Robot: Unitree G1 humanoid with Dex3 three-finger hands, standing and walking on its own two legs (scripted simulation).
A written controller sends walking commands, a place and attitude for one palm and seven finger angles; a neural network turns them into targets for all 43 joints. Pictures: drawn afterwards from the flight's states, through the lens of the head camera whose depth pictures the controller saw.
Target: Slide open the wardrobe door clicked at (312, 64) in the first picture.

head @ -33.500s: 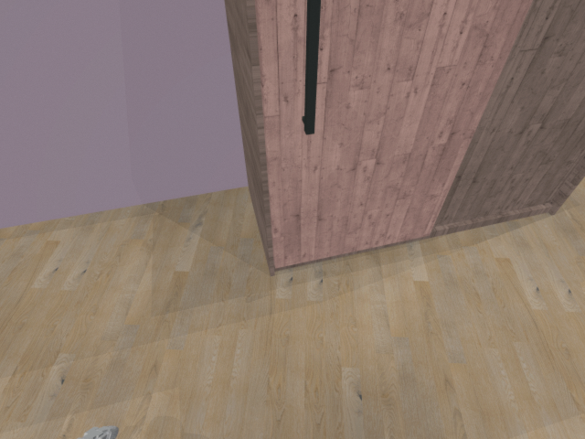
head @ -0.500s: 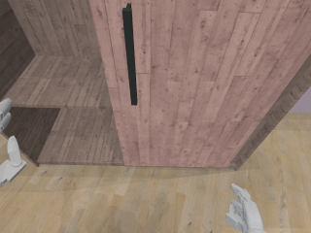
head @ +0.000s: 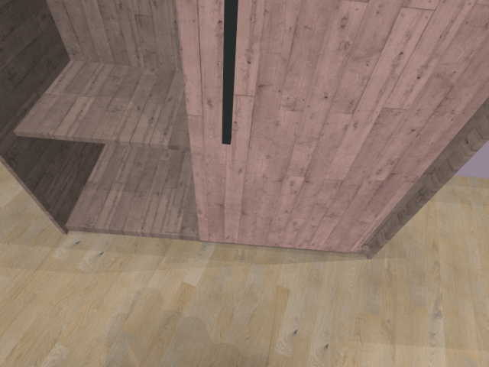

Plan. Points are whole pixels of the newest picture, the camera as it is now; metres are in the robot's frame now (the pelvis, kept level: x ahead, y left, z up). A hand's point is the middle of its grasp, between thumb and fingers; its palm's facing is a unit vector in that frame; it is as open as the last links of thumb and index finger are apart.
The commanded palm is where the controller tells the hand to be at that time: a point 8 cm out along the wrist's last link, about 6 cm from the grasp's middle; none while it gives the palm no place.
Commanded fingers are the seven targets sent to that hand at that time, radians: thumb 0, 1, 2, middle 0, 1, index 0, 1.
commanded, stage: let the arm hang, fingers relaxed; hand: left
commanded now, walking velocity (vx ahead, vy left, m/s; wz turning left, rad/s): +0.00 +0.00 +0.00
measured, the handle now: (229, 76) +0.65 +0.07 +0.11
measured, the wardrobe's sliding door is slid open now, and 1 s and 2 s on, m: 0.60 0.60 0.60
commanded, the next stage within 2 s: look to check the result in 0.72 s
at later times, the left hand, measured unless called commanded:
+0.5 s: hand out of the picture +0.02 +0.18 -0.17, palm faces +0.01 -0.98 -0.19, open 7.3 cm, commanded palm none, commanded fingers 0.00 0.90 0.90 -0.20 -0.30 -0.20 -0.30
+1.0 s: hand out of the picture +0.03 +0.17 -0.17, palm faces +0.00 -0.98 -0.19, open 7.4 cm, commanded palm none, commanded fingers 0.00 0.90 0.90 -0.20 -0.30 -0.20 -0.30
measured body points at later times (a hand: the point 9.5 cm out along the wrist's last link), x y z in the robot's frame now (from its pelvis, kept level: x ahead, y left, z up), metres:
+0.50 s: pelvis +0.00 +0.01 +0.00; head +0.02 +0.00 +0.45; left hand +0.02 +0.23 -0.16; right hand -0.01 -0.21 -0.16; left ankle +0.03 +0.10 -0.74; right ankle +0.00 -0.10 -0.74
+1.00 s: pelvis +0.02 +0.00 +0.01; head +0.04 -0.01 +0.46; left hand +0.04 +0.22 -0.15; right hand +0.03 -0.23 -0.16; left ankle +0.03 +0.10 -0.74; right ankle +0.00 -0.10 -0.74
